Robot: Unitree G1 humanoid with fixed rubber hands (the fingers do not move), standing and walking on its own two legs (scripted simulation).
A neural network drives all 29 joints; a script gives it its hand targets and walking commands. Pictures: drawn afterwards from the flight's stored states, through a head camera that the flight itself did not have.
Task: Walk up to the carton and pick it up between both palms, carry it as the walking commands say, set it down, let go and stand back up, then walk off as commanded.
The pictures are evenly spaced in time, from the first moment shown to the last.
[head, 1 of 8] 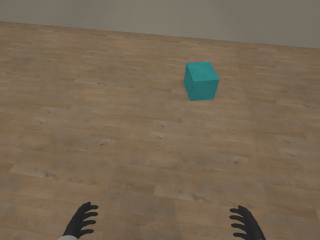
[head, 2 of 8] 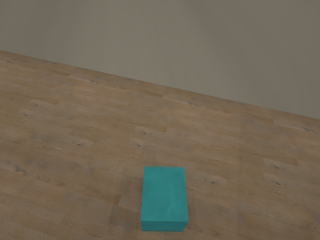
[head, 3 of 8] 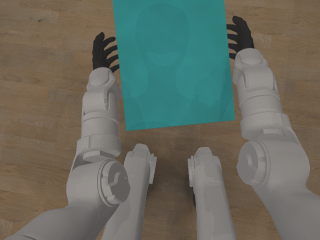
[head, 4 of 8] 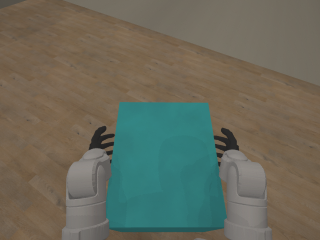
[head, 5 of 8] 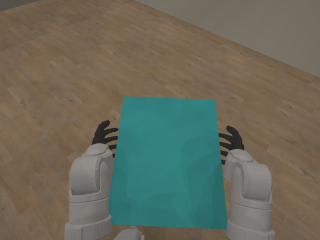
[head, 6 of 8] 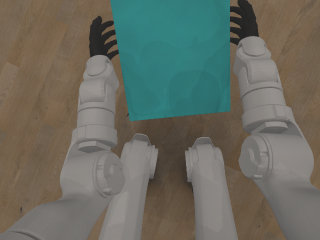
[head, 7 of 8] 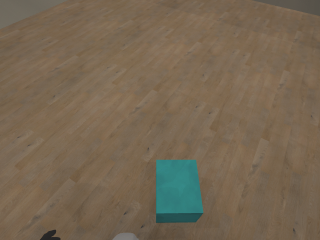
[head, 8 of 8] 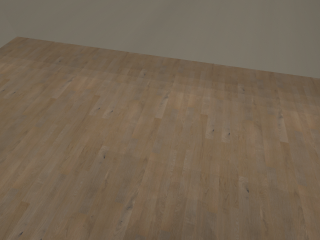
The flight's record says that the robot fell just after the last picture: no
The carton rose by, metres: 0.66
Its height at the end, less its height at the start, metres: +0.00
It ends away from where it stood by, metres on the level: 1.53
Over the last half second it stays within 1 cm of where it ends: yes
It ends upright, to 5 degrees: yes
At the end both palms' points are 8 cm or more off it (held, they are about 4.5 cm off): yes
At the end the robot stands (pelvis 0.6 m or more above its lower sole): yes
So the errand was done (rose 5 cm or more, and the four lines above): yes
